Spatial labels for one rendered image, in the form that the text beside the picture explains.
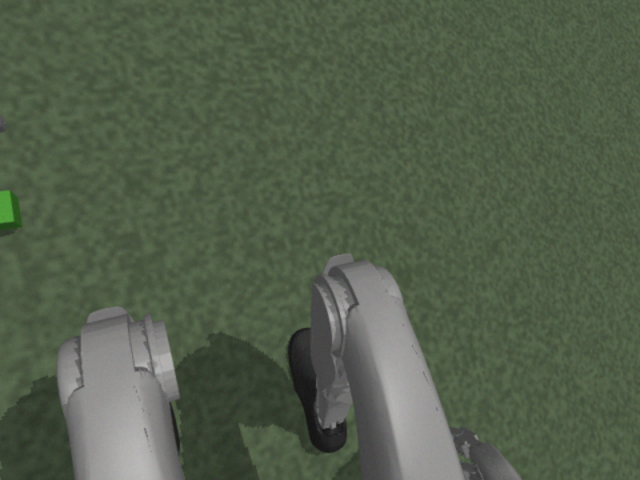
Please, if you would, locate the small box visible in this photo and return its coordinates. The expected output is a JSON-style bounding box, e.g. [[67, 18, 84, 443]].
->
[[0, 190, 22, 230]]

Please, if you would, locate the right robot foot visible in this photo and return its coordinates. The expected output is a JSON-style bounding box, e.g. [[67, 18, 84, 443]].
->
[[288, 328, 347, 453]]

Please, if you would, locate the right robot hand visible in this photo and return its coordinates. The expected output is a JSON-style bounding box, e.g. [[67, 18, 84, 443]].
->
[[449, 426, 522, 480]]

